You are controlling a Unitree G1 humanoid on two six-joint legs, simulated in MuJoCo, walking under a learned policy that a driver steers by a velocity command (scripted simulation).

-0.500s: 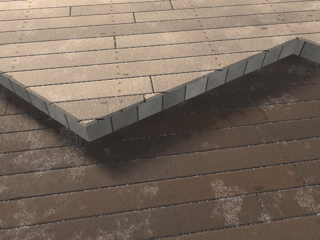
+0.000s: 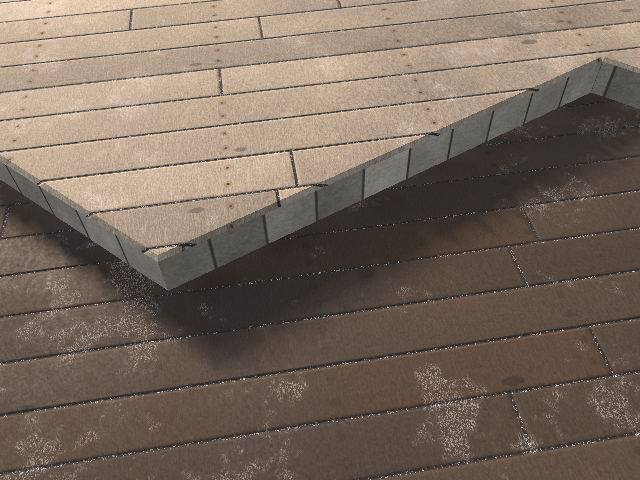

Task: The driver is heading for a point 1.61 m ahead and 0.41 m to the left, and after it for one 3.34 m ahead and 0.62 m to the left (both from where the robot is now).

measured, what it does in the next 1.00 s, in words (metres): steps to the left: left foot, then left foot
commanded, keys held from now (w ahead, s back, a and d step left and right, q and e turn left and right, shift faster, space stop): no key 0.64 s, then w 0.36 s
